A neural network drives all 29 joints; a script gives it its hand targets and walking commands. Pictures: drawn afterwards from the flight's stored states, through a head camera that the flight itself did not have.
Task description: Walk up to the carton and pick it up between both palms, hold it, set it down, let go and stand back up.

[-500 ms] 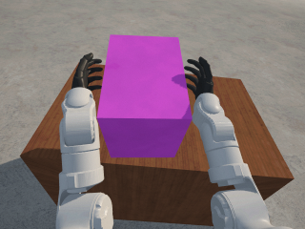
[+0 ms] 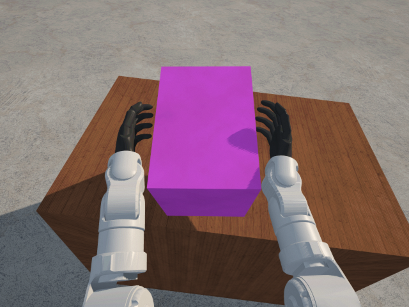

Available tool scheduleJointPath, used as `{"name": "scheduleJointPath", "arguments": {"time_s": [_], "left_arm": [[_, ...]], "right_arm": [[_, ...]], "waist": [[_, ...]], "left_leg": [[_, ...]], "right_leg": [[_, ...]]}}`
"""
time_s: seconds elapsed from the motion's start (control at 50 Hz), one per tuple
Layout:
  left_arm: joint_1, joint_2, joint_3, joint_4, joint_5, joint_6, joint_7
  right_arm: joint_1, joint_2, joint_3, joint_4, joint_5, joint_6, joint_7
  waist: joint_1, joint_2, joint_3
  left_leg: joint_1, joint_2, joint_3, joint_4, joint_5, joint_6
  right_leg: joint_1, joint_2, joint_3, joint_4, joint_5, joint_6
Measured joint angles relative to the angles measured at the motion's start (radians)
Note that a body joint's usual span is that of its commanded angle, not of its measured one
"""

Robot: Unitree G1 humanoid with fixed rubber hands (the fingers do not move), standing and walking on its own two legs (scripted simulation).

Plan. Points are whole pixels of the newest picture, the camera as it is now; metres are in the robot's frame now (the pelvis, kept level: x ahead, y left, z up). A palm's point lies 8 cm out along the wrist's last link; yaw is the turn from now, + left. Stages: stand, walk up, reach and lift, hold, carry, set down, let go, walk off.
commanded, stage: set down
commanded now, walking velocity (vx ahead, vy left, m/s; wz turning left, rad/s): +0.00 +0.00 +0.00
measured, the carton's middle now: (205, 146) +0.45 -0.04 +0.06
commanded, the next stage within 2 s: none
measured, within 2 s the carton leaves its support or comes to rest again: neither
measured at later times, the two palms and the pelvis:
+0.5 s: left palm (124, 143) +0.39 +0.13 +0.14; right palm (272, 140) +0.38 -0.16 +0.14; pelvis +0.00 +0.00 +0.00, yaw +0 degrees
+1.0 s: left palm (122, 144) +0.41 +0.14 +0.12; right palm (263, 137) +0.40 -0.15 +0.13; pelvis +0.00 +0.00 +0.00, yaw +1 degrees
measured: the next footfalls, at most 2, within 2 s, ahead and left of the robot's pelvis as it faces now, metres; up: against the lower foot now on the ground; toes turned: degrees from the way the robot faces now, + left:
none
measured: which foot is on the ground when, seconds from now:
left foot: down 0.00-1.00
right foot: down 0.00-1.00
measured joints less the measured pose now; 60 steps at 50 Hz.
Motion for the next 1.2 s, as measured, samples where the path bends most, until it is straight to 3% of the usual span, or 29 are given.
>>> {"name": "scheduleJointPath", "arguments": {"time_s": [0.14,0.26,0.48,0.74,1.2], "left_arm": [[-0.023,-0.005,0.007,-0.031,0.010,0.031,-0.014],[-0.031,0.001,0.012,-0.004,0.015,0.032,-0.021],[-0.094,0.015,0.057,0.187,0.004,-0.050,-0.011],[-0.182,0.030,0.161,0.385,0.019,-0.139,-0.042],[-0.247,0.052,0.230,0.552,0.028,-0.231,-0.026]], "right_arm": [[-0.008,-0.024,0.034,-0.016,0.051,0.010,-0.017],[-0.032,-0.032,0.024,0.021,0.048,0.022,-0.003],[-0.107,-0.013,-0.096,0.158,-0.061,0.008,0.039],[-0.166,0.017,-0.213,0.233,-0.200,0.012,0.057],[-0.219,0.060,-0.353,0.257,-0.349,0.023,0.096]], "waist": [[0.004,0.002,0.020],[0.017,-0.008,0.024],[0.031,0.011,-0.036],[0.031,0.037,-0.076],[0.040,0.054,-0.128]], "left_leg": [[0.035,-0.005,0.015,-0.004,-0.010,0.008],[0.041,-0.007,0.016,0.000,-0.012,0.006],[-0.033,-0.005,0.008,0.006,0.001,0.002],[-0.072,-0.003,-0.011,-0.013,0.020,0.001],[-0.158,-0.013,-0.012,-0.022,0.031,0.005]], "right_leg": [[0.027,-0.006,0.014,0.002,-0.008,0.008],[0.030,-0.009,0.015,0.012,-0.014,0.009],[-0.040,-0.007,0.008,0.015,-0.002,0.004],[-0.080,-0.003,-0.011,0.015,-0.001,-0.002],[-0.167,-0.014,-0.013,0.012,0.008,0.003]]}}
